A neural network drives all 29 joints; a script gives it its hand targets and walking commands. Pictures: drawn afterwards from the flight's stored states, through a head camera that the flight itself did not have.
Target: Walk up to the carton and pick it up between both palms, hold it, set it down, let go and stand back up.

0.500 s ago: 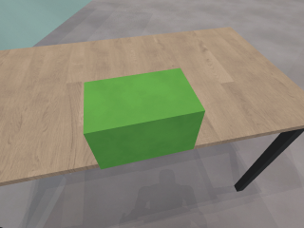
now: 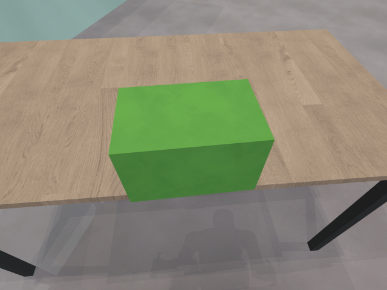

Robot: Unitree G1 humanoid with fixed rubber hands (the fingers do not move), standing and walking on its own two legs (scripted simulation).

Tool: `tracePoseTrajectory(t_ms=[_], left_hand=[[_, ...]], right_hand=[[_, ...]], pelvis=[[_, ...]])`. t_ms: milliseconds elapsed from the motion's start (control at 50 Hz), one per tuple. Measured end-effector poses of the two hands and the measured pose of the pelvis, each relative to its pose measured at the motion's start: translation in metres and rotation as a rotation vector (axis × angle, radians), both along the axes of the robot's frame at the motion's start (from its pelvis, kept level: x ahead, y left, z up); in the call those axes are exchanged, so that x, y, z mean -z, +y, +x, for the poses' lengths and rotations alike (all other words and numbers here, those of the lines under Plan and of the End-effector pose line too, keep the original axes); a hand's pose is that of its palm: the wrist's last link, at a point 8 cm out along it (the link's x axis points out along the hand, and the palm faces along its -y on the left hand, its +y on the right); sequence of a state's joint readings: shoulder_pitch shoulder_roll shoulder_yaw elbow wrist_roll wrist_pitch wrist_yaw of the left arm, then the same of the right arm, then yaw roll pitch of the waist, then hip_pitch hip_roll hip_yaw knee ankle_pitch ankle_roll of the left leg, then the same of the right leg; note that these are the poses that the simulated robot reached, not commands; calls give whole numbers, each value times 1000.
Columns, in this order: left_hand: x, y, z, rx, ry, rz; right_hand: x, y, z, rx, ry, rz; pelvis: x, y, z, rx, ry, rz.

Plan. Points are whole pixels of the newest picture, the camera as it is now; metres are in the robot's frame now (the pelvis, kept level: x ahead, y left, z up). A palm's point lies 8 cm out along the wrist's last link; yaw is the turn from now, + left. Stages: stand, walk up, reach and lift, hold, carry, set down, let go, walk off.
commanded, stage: walk up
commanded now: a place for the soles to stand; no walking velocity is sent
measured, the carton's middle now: (189, 140) +0.39 +0.02 +0.09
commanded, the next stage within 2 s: none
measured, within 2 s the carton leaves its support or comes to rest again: neither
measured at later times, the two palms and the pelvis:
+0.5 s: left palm out of the picture +0.03 +0.24 -0.12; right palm out of the picture +0.12 -0.25 -0.10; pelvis -0.01 -0.02 +0.00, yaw +6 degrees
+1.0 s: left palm out of the picture +0.02 +0.24 -0.11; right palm out of the picture +0.08 -0.31 -0.10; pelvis +0.00 -0.05 +0.00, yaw +8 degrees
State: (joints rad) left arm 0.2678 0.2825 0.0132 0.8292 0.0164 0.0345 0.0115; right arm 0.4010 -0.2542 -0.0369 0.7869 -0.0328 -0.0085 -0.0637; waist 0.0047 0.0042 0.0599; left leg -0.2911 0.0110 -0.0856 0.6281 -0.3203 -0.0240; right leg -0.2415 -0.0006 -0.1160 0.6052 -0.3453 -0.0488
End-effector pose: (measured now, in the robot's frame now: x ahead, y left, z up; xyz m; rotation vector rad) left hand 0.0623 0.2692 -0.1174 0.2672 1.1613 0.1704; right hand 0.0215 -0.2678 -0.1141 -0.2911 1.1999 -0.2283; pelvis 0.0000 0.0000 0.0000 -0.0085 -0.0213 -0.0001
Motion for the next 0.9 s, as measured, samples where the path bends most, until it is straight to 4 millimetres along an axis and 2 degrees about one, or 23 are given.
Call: tracePoseTrajectory(t_ms=[100, 180, 280, 340, 440, 520, 640, 780, 900], left_hand=[[3, -1, 9, 16, -29, -1], [1, -11, 15, 29, -63, -1], [-5, -19, 5, -16, -100, -3], [-7, -22, -11, -47, -82, -4], [2, -23, -32, -79, -41, -32], [4, -28, -38, -76, -33, -47], [-5, -36, -43, -84, -61, -47], [-16, -32, -48, -92, -56, -15], [-15, -25, -47, -67, -54, 2]], right_hand=[[-3, -3, 24, -57, -56, -10], [-7, -17, 39, -91, -84, -24], [-12, -27, 63, -134, -117, -36], [-15, -20, 79, -157, -143, -19], [-14, 6, 100, -209, -210, 34], [-17, 15, 103, -224, -235, 59], [-20, 2, 103, -222, -223, 68], [-19, -4, 98, -224, -204, 72], [-16, -9, 86, -223, -173, 40]], pelvis=[[5, -5, -1, -20, 6, 9], [7, -16, -3, -35, 10, 5], [5, -25, -4, -72, -1, 11], [2, -25, -5, -88, -8, 15], [5, -21, -7, -114, -13, 19], [4, -22, -7, -113, -12, 22], [-2, -30, -7, -117, -10, 9], [-7, -32, -7, -122, -11, 8], [-4, -33, -6, -130, -13, 14]])
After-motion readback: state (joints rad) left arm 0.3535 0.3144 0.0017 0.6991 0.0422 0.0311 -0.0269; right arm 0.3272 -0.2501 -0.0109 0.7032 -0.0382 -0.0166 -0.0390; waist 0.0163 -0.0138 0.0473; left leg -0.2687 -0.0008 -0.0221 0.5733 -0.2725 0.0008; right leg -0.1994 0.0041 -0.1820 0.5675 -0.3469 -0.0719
